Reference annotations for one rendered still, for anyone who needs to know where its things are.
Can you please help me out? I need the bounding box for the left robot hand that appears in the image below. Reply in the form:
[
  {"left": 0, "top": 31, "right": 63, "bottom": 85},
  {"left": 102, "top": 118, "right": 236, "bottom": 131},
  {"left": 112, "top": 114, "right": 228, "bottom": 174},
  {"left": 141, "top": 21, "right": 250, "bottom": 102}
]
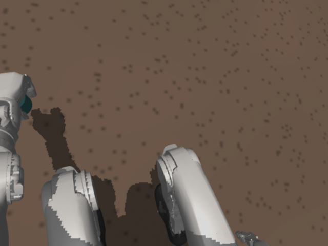
[{"left": 0, "top": 72, "right": 36, "bottom": 121}]

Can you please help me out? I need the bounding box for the tin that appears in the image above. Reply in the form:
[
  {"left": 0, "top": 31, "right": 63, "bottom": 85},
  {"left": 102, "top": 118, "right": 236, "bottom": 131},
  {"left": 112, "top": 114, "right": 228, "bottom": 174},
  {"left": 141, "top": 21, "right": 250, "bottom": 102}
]
[{"left": 20, "top": 95, "right": 32, "bottom": 114}]

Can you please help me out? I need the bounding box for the left robot foot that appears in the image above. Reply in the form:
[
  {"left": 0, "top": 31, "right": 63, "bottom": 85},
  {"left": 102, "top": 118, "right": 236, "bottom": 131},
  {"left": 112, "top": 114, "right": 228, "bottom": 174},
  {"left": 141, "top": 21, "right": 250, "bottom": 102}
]
[{"left": 96, "top": 208, "right": 106, "bottom": 246}]

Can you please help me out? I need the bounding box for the right robot hand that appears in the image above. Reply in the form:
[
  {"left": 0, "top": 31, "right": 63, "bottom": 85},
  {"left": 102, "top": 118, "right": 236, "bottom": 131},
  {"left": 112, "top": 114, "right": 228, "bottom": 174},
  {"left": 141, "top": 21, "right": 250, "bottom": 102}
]
[{"left": 236, "top": 231, "right": 269, "bottom": 246}]

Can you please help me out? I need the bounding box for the left robot arm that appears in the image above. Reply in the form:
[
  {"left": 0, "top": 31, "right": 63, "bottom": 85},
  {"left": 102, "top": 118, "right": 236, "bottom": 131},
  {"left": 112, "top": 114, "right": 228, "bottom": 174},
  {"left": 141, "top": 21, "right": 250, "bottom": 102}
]
[{"left": 0, "top": 97, "right": 24, "bottom": 246}]

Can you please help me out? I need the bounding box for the right robot foot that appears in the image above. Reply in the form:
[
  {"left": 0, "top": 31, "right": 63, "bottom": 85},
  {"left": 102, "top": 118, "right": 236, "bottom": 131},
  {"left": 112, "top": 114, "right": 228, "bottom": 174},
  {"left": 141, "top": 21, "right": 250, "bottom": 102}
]
[{"left": 155, "top": 184, "right": 187, "bottom": 246}]

